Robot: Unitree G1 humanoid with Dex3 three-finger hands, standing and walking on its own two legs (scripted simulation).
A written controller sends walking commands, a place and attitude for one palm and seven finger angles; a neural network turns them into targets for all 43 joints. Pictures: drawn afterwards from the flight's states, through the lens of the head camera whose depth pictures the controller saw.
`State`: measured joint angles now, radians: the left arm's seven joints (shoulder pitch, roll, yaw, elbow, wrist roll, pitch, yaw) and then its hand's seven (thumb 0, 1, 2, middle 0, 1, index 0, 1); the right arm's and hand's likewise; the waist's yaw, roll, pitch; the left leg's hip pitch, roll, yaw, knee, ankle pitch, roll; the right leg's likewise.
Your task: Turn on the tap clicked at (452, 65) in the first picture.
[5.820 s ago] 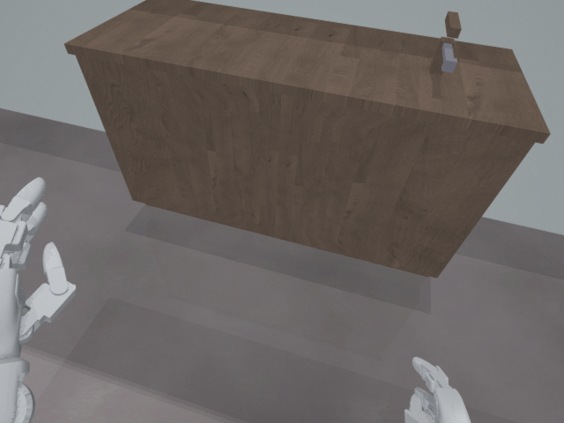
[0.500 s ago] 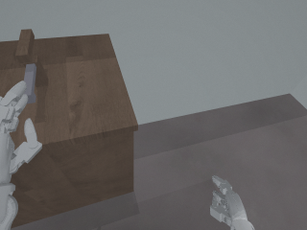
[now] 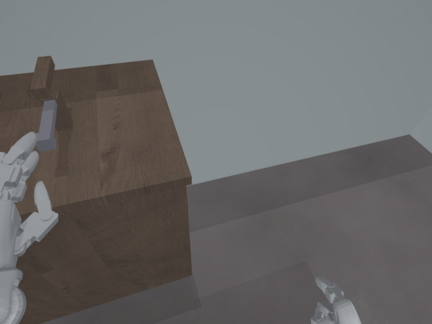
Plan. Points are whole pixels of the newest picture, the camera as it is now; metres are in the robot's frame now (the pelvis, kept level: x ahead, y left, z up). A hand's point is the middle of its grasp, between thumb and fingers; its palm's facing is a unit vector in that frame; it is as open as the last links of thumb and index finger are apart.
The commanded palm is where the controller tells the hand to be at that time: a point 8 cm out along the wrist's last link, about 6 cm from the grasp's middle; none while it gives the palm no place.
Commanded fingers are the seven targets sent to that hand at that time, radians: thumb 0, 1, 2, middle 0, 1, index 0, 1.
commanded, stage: come to a stop and stand still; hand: left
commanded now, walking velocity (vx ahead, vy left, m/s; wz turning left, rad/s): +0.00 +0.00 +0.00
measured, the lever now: (45, 141) +0.40 +0.38 +0.10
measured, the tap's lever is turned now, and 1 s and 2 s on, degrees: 0 0 0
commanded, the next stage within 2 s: look again from close up in 0.98 s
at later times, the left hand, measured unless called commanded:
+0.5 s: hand (72, 209) +0.23 +0.23 +0.15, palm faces +0.27 -0.87 -0.42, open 7.4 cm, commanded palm +0.17 +0.28 +0.17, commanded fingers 0.00 0.90 0.90 -0.20 -0.30 -0.20 -0.30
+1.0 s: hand (56, 203) +0.24 +0.26 +0.14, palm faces +0.34 -0.86 -0.37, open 7.4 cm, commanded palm +0.18 +0.29 +0.17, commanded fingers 0.00 0.90 0.90 -0.20 -0.30 -0.20 -0.30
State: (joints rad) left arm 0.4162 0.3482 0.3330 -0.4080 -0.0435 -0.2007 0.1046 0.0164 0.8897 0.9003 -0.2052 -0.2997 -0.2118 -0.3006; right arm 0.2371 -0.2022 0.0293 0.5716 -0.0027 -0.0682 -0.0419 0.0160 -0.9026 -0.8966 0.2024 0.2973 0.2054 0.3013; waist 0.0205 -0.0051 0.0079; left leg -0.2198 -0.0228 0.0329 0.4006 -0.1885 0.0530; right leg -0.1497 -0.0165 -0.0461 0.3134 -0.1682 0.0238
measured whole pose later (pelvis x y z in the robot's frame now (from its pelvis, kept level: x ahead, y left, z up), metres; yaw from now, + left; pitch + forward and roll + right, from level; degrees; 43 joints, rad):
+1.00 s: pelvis +0.02 +0.01 +0.00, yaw -1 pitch +1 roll -2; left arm 0.42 0.38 0.36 -0.45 -0.04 -0.21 0.09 0.02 0.89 0.90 -0.21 -0.30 -0.21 -0.30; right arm 0.17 -0.18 0.04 0.53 0.00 -0.11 -0.03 0.01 -0.90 -0.90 0.20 0.30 0.21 0.30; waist 0.02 -0.04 0.02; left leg -0.25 -0.03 0.05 0.46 -0.25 0.07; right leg -0.18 -0.02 -0.02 0.37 -0.21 0.04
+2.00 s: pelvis +0.00 -0.07 -0.02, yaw +4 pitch -2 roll +0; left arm 0.33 0.34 0.40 -0.31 -0.14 -0.07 0.03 0.02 0.89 0.90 -0.20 -0.30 -0.21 -0.30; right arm 0.15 -0.25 0.02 0.68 -0.01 -0.16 -0.06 0.02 -0.90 -0.90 0.20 0.30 0.21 0.30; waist 0.09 0.04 -0.01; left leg -0.26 0.01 -0.05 0.58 -0.28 -0.02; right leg -0.21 0.04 -0.09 0.57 -0.33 -0.07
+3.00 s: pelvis -0.01 -0.03 -0.01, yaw +3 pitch -5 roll +0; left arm 0.42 0.20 0.26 -0.50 -0.18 0.16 0.15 0.02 0.90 0.90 -0.20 -0.30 -0.21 -0.30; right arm 0.14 -0.20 0.08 0.68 0.00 -0.19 -0.09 0.02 -0.90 -0.90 0.20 0.30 0.21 0.30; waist 0.09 0.04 -0.02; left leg -0.21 -0.03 -0.02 0.54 -0.25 0.02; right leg -0.15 0.00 -0.06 0.52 -0.29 -0.02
